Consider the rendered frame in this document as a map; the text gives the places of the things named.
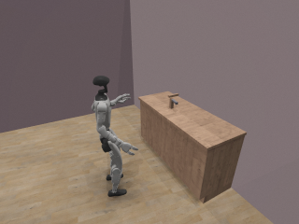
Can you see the robot right foot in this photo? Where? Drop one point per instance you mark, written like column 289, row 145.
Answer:
column 119, row 192

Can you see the right robot hand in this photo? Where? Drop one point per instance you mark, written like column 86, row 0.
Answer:
column 126, row 148

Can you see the counter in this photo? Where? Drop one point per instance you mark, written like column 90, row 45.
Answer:
column 201, row 149

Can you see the robot right upper arm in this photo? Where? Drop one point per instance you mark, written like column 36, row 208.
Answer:
column 101, row 115

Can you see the tap lever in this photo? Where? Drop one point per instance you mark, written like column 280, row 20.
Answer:
column 174, row 101

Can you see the left robot hand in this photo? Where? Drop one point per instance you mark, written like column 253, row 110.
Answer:
column 122, row 98

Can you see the robot right forearm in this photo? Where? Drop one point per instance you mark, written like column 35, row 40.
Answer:
column 108, row 135

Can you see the robot left forearm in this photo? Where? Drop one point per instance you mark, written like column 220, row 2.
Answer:
column 113, row 102

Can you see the right robot shin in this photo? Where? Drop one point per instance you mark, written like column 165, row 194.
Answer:
column 116, row 178

